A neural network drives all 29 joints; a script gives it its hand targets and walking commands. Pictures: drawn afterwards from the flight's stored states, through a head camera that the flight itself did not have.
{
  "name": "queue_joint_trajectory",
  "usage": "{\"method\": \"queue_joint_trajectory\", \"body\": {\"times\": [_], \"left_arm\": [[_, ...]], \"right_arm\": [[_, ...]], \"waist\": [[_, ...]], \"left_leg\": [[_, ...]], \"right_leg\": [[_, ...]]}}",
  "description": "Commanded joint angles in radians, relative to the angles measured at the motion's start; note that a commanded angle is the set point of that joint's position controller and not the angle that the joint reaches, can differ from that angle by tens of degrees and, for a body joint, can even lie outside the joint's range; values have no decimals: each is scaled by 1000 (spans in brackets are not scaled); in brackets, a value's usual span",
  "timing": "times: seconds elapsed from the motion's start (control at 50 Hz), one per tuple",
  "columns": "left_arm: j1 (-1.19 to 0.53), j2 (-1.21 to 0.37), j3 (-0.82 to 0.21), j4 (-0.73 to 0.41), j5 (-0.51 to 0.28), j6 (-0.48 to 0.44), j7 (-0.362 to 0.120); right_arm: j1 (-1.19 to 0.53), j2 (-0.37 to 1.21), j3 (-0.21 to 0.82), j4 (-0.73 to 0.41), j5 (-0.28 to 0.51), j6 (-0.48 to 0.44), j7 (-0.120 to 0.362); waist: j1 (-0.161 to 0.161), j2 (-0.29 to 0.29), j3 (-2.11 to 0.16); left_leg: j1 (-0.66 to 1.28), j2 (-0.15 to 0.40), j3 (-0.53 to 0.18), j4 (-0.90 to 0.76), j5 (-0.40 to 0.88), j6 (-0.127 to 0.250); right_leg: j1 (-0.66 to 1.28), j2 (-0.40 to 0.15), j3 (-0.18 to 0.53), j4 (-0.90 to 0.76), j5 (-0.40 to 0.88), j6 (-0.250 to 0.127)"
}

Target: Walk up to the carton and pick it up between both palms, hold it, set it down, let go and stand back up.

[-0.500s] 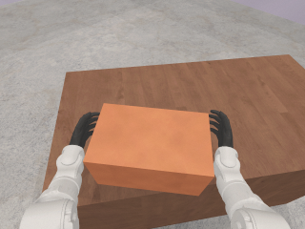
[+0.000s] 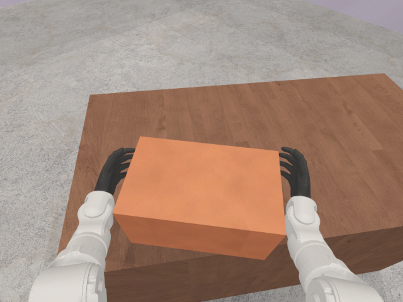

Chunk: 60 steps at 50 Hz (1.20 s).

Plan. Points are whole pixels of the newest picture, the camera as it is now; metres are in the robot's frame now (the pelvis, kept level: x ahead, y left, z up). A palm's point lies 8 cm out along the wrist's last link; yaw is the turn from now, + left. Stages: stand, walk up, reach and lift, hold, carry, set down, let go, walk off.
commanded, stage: reach and lift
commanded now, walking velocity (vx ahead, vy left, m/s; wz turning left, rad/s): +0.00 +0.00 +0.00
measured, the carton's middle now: (202, 198) +0.36 +0.00 -0.02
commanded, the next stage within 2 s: none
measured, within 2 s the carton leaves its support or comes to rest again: leaves its support in 0.46 s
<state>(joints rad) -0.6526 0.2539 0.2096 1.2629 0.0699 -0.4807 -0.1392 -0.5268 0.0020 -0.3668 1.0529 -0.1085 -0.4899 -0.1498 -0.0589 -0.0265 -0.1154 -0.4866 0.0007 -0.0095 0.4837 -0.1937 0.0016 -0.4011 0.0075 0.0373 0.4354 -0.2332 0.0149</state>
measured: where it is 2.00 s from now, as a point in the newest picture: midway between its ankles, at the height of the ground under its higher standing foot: outside the picture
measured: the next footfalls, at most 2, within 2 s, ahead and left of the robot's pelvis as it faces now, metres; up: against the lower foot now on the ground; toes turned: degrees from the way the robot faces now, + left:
none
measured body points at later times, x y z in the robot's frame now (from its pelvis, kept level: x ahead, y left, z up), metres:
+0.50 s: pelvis -0.01 +0.00 +0.00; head +0.02 +0.02 +0.45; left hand +0.38 +0.19 +0.03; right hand +0.33 -0.21 +0.03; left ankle +0.02 +0.11 -0.74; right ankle -0.02 -0.14 -0.74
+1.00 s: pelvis -0.02 +0.00 +0.00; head -0.03 +0.02 +0.45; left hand +0.37 +0.19 +0.07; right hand +0.35 -0.21 +0.09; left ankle +0.02 +0.11 -0.74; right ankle -0.02 -0.14 -0.74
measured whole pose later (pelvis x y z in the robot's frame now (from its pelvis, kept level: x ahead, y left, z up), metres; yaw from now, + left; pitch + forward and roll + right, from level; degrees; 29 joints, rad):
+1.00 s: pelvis -0.02 +0.00 +0.00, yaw +0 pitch +7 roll -1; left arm -0.52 0.25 -0.07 0.86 -0.12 -0.08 0.03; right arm -0.49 -0.16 -0.09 0.82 0.27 -0.11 -0.14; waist -0.04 -0.03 -0.18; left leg -0.41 0.01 -0.01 0.48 -0.18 0.01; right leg -0.32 0.02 0.04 0.42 -0.21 0.01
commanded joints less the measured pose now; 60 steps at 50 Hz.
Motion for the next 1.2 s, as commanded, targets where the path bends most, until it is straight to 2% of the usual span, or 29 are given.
{"method": "queue_joint_trajectory", "body": {"times": [0.0, 0.04, 0.06, 0.12, 0.24, 0.26, 0.28, 0.34, 0.36, 0.38, 0.44, 0.46, 0.48, 0.52, 0.54, 0.6, 0.62, 0.64, 0.66, 0.68, 0.7, 0.74, 0.8, 0.9, 1.0, 1.04, 1.08, 1.1, 1.18], "left_arm": [[-405, -640, -196, -121, 120, -51, -34], [-412, -643, -203, -125, 114, -52, -31], [-415, -650, -211, -145, 109, -55, -30], [-426, -678, -252, -162, 89, -70, -20], [-416, -712, -307, -209, 45, -89, -4], [-428, -723, -320, -213, 35, -87, -3], [-430, -716, -312, -209, 35, -83, -5], [-443, -763, -383, -311, -16, -85, 8], [-462, -769, -408, -323, -32, -83, 13], [-470, -782, -437, -371, -59, -78, 17], [-540, -797, -486, -428, -106, -78, 28], [-542, -811, -516, -459, -122, -71, 33], [-537, -815, -530, -495, -136, -66, 36], [-538, -841, -567, -533, -162, -45, 45], [-560, -840, -570, -548, -169, -40, 46], [-534, -853, -588, -573, -176, 3, 56], [-524, -853, -583, -581, -173, 25, 60], [-553, -839, -567, -544, -170, 41, 58], [-509, -857, -575, -569, -169, 67, 61], [-508, -859, -574, -575, -170, 88, 63], [-508, -879, -589, -596, -169, 111, 68], [-532, -894, -600, -645, -185, 143, 75], [-553, -935, -653, -768, -236, 190, 91], [-608, -891, -641, -857, -236, 297, 102], [-638, -918, -648, -983, -248, 410, 113], [-635, -914, -647, -1014, -242, 460, 116], [-605, -898, -603, -980, -216, 511, 116], [-597, -897, -594, -983, -206, 531, 114], [-540, -873, -522, -1010, -158, 615, 94]], "right_arm": [[-281, 564, 370, 110, -128, -56, 142], [-293, 564, 373, 91, -123, -59, 141], [-290, 567, 394, 80, -113, -64, 140], [-293, 563, 406, 83, -110, -77, 137], [-289, 544, 473, 35, -60, -90, 137], [-308, 536, 478, 26, -50, -88, 139], [-312, 530, 489, 28, -40, -81, 141], [-342, 557, 577, -99, 25, -69, 145], [-345, 551, 581, -99, 31, -57, 146], [-357, 567, 621, -154, 58, -47, 146], [-437, 566, 656, -253, 93, -16, 155], [-438, 567, 680, -287, 108, 0, 155], [-442, 580, 706, -321, 127, 14, 156], [-458, 580, 722, -387, 143, 45, 160], [-487, 594, 746, -421, 159, 63, 161], [-485, 597, 762, -462, 168, 130, 165], [-480, 596, 771, -465, 173, 157, 167], [-517, 578, 756, -456, 169, 179, 165], [-503, 585, 770, -470, 187, 202, 168], [-512, 597, 788, -484, 197, 227, 167], [-516, 598, 797, -490, 213, 244, 165], [-538, 627, 826, -521, 251, 284, 163], [-535, 662, 880, -601, 309, 337, 159], [-555, 621, 852, -599, 331, 437, 161], [-644, 610, 886, -715, 403, 493, 166], [-656, 586, 874, -724, 417, 518, 169], [-664, 556, 845, -712, 413, 546, 174], [-662, 543, 831, -703, 405, 559, 174], [-635, 524, 807, -673, 427, 597, 169]], "waist": [[26, 129, -316], [26, 124, -322], [36, 124, -349], [24, 138, -404], [39, 143, -438], [33, 144, -417], [47, 140, -397], [60, 134, -436], [48, 139, -428], [51, 131, -447], [36, 124, -441], [23, 120, -443], [32, 115, -449], [11, 121, -466], [24, 115, -465], [11, 98, -448], [21, 106, -440], [16, 98, -406], [25, 98, -403], [33, 95, -393], [26, 106, -395], [43, 112, -406], [38, 111, -471], [40, 130, -421], [68, 109, -453], [64, 106, -444], [71, 82, -421], [68, 90, -412], [85, 83, -357]], "left_leg": [[435, 30, 31, -8, 449, -70], [431, 28, 33, -7, 455, -70], [438, 29, 31, 0, 477, -72], [482, 31, 22, 11, 546, -86], [533, 32, 17, 22, 629, -96], [527, 32, 14, 15, 598, -96], [513, 32, 17, 5, 572, -92], [523, 25, 16, 4, 563, -86], [524, 24, 12, -1, 550, -87], [529, 19, 14, 1, 549, -83], [466, 12, 13, -20, 416, -74], [460, 5, 12, -24, 403, -73], [455, 5, 10, -25, 385, -67], [439, 2, 4, -34, 339, -64], [412, -1, 5, -37, 291, -57], [386, -6, 3, -62, 208, -40], [381, -5, 3, -70, 194, -39], [372, -5, 2, -84, 159, -36], [389, -4, 4, -95, 168, -31], [389, -3, 2, -97, 173, -28], [417, -2, -6, -99, 193, -35], [431, -4, -11, -97, 227, -37], [457, -8, -24, -75, 311, -43], [464, -7, -29, -90, 287, -51], [509, -3, -30, -92, 335, -52], [518, 0, -32, -100, 340, -56], [512, 2, -34, -117, 304, -47], [514, 0, -32, -126, 292, -50], [520, 0, -28, -136, 344, -43]], "right_leg": [[-20, 9, -95, -115, 233, -38], [-15, 9, -96, -114, 244, -35], [-10, 8, -93, -112, 260, -36], [-7, 16, -99, -112, 292, -36], [27, 28, -98, -112, 333, -34], [27, 27, -98, -118, 305, -35], [39, 26, -93, -119, 286, -37], [76, 32, -86, -110, 309, -33], [66, 33, -86, -115, 293, -34], [83, 35, -84, -109, 308, -31], [76, 31, -73, -115, 224, -33], [91, 32, -69, -115, 236, -32], [103, 29, -62, -112, 233, -31], [99, 29, -54, -109, 213, -33], [90, 24, -45, -110, 173, -31], [85, 14, -32, -116, 124, -29], [82, 14, -30, -118, 107, -32], [61, 8, -28, -128, 76, -34], [78, 13, -28, -129, 76, -31], [93, 11, -23, -126, 83, -30], [97, 16, -27, -128, 95, -33], [115, 20, -20, -126, 112, -32], [125, 33, -15, -121, 181, -33], [96, 37, -10, -142, 121, -39], [116, 48, -12, -143, 160, -36], [118, 54, -18, -147, 163, -39], [115, 51, -17, -158, 135, -39], [111, 50, -23, -163, 123, -39], [159, 52, -26, -166, 178, -36]]}}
